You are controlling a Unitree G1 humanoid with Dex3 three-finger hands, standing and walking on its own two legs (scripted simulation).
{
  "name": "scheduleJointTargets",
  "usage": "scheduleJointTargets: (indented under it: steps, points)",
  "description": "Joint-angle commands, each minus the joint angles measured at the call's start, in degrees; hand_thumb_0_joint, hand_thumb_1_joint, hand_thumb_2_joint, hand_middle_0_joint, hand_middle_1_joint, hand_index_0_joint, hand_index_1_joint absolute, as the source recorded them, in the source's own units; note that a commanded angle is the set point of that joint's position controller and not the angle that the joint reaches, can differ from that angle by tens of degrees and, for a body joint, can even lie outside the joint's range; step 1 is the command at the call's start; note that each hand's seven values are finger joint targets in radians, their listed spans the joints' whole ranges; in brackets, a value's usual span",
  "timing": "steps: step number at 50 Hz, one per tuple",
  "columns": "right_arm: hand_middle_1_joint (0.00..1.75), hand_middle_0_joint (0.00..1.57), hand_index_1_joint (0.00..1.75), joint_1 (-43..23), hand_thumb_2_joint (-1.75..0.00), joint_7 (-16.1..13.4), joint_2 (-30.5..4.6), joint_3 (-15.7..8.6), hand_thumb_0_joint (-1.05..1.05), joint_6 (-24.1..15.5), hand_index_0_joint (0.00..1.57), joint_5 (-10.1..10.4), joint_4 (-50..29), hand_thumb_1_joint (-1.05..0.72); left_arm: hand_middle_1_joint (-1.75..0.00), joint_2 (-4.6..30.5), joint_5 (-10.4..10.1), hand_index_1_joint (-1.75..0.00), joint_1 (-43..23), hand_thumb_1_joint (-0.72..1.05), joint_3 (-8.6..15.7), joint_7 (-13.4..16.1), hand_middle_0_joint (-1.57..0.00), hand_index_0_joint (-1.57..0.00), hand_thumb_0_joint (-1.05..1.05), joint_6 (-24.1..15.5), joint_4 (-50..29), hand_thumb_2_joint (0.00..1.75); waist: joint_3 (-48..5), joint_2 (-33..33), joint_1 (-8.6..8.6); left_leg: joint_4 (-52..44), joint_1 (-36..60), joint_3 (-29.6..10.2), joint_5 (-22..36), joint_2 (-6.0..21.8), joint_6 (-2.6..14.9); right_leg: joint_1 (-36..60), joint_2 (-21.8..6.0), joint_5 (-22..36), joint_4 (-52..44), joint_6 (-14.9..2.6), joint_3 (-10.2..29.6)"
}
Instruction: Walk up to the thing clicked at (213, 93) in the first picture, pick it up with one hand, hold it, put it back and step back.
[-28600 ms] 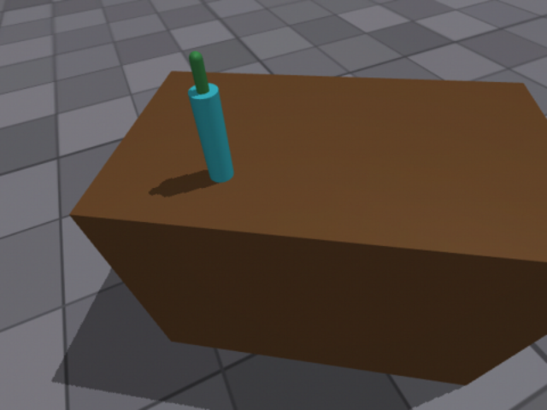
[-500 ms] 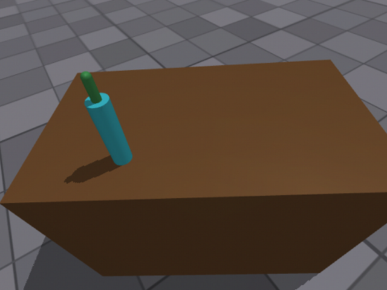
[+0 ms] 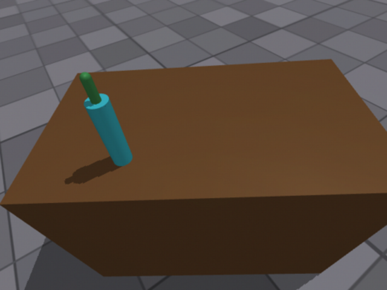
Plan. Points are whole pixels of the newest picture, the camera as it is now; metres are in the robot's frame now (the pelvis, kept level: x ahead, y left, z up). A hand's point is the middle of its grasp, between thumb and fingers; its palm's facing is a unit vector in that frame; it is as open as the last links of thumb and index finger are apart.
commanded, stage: stand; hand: left
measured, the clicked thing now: (106, 123) +0.46 +0.23 +0.10
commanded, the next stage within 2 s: step back in 0.66 s
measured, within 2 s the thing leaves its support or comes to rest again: neither
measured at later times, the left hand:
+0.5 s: hand out of the picture +0.07 +0.26 -0.15, palm faces -0.01 -0.93 -0.35, open 7.3 cm
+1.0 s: hand out of the picture +0.08 +0.32 -0.18, palm faces -0.01 -0.93 -0.37, open 7.4 cm
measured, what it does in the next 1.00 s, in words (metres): shifts its weight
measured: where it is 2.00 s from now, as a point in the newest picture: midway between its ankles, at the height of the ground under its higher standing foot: outside the picture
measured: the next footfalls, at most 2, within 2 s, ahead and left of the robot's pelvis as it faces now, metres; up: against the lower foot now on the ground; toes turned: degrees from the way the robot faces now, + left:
right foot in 1.42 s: -0.12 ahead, -0.05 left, +0.00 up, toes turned -1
left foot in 1.78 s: -0.21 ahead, +0.20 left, +0.00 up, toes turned -2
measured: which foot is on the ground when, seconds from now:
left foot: down 0.00-1.00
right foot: down 0.00-1.00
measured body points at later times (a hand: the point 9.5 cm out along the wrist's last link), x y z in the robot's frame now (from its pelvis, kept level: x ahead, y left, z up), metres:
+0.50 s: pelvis +0.00 +0.00 +0.00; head +0.01 -0.01 +0.45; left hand +0.07 +0.30 -0.13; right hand +0.07 -0.30 -0.14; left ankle -0.03 +0.14 -0.75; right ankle -0.01 -0.11 -0.75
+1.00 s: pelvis -0.06 +0.05 -0.03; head +0.02 +0.07 +0.41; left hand +0.08 +0.37 -0.16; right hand +0.01 -0.28 -0.14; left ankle -0.08 +0.17 -0.75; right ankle -0.01 -0.11 -0.75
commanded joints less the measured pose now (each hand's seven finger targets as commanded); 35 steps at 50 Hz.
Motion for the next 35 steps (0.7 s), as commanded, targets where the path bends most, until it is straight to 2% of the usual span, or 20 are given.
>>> scheduleJointTargets:
  steps: [1,4,12,17,21,31,32,33,34,35]
  points:
    - [0.3,0.2,0.3,-1.7,-0.9,-0.9,-11.6,-2.5,0.0,-1.1,0.2,0.4,-3.1,-0.9,-0.3,12.3,0.1,-0.3,-1.7,0.9,2.1,0.8,-0.2,-0.2,0.0,-1.6,-3.0,0.9,-3.3,-2.0,0.32,-1.7,-1.5,-3.4,11.6,6.0,2.57,2.3,-7.8,13.3,-2.3,-0.62,5.7]
    - [0.3,0.2,0.3,-1.3,-0.9,-0.9,-11.7,-2.5,0.0,-1.0,0.2,0.2,-3.1,-0.9,-0.3,12.6,0.1,-0.3,-2.1,0.9,2.3,0.7,-0.2,-0.2,0.0,-1.5,-3.1,0.9,-3.1,-1.3,-0.01,-2.3,-2.3,-3.4,8.9,5.8,2.56,1.8,-7.6,9.7,-2.8,-0.64,5.8]
    - [0.3,0.2,0.3,-2.1,-0.9,-0.9,-11.9,-2.6,0.0,-1.2,0.2,0.4,-3.3,-0.9,-0.3,12.4,0.2,-0.3,-2.1,0.9,2.3,0.8,-0.2,-0.2,0.0,-1.6,-3.3,0.9,-4.4,-0.5,0.12,-1.5,-1.2,-3.3,12.2,6.0,2.54,3.0,-7.8,14.0,-2.1,-0.71,5.7]
    - [0.3,0.2,0.3,-1.8,-0.9,-0.9,-11.7,-2.5,0.0,-1.1,0.2,0.2,-3.1,-0.9,-0.3,12.5,0.1,-0.3,-1.9,0.9,2.4,0.7,-0.2,-0.2,0.0,-1.4,-3.0,0.9,-2.5,-0.3,0.35,-2.4,-2.5,-3.6,9.1,5.9,2.58,1.8,-7.5,9.2,-2.5,-0.73,5.8]
    - [0.3,0.2,0.3,-1.8,-0.9,-0.9,-11.6,-2.6,0.0,-1.2,0.2,0.3,-3.4,-0.9,-0.3,12.5,0.3,-0.3,-2.0,0.9,2.4,0.7,-0.2,-0.2,0.0,-1.5,-3.2,0.9,-4.0,-1.0,0.21,-1.8,-1.7,-3.5,11.0,6.0,2.69,2.7,-7.7,11.8,-2.1,-0.83,5.6]
    - [0.3,0.2,0.3,-1.5,-0.9,-0.9,-11.4,-2.4,0.0,-1.2,0.2,0.3,-3.0,-0.9,-0.3,12.5,0.2,-0.3,-1.8,0.9,2.3,0.6,-0.2,-0.2,0.0,-1.4,-3.1,0.9,-2.6,-0.8,0.25,-2.4,-2.0,-3.6,9.1,5.9,2.56,1.1,-7.6,9.2,-2.6,-0.73,6.0]
    - [0.3,0.2,0.3,-1.8,-0.9,-0.9,-11.9,-2.6,0.0,-1.2,0.2,0.3,-3.3,-0.9,-0.3,12.5,0.3,-0.3,-1.8,0.9,2.3,0.7,-0.2,-0.2,0.0,-1.4,-3.2,0.9,-3.6,-1.4,0.26,-2.0,-2.0,-3.6,9.7,6.0,2.53,2.2,-7.6,9.9,-2.5,-0.76,5.7]
    - [0.3,0.2,0.3,-3.7,-0.9,-0.7,-14.0,-3.8,0.0,-0.1,0.2,0.4,-4.6,-0.9,-0.3,15.9,-0.6,-0.3,-1.6,0.9,5.5,0.9,-0.2,-0.2,0.0,-0.6,-4.2,0.9,3.6,-1.9,0.88,5.3,-7.7,-3.0,17.9,4.1,4.46,-1.0,-7.1,20.0,2.3,-1.32,6.7]
    - [0.3,0.2,0.3,-2.3,-0.9,-0.9,-12.8,-3.7,0.0,0.1,0.2,0.8,-5.6,-0.9,-0.3,16.1,-0.8,-0.3,-0.3,0.9,5.8,1.2,-0.2,-0.2,0.0,-0.4,-5.0,0.9,0.9,-3.0,0.46,9.2,-7.8,-1.3,19.3,3.3,4.52,0.7,-8.2,25.4,3.4,-2.89,6.6]
    - [0.3,0.2,0.3,-1.5,-0.9,-1.0,-11.9,-3.7,0.0,0.3,0.2,1.0,-5.9,-0.9,-0.3,16.0,-1.0,-0.3,0.5,0.9,6.0,1.3,-0.2,-0.2,0.0,-0.1,-5.4,0.9,-0.4,-4.1,0.7,13.0,-7.3,0.1,17.5,1.6,4.26,0.5,-9.8,28.8,3.4,-4.78,7.9]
